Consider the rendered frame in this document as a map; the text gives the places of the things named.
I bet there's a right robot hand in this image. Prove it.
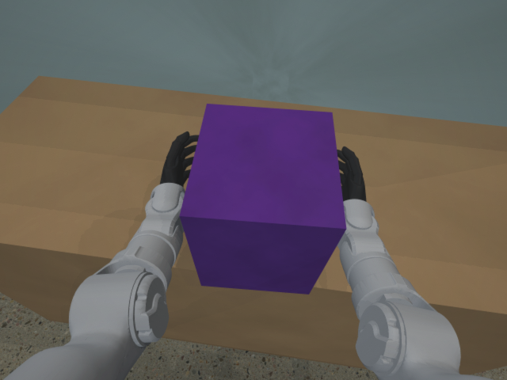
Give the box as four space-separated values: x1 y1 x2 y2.
337 146 367 202

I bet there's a left robot hand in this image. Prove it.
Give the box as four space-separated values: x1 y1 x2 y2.
160 131 199 187

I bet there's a robot right upper arm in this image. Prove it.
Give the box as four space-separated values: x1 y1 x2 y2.
356 300 493 380

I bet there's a robot left forearm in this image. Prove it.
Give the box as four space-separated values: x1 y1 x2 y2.
69 183 185 333

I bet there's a robot right forearm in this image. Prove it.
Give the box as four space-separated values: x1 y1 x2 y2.
337 199 461 365

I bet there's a robot left upper arm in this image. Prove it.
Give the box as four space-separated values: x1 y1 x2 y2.
3 272 169 380

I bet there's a carton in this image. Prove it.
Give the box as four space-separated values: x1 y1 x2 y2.
180 104 346 295

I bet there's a pedestal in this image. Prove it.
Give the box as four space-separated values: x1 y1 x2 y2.
0 76 507 374

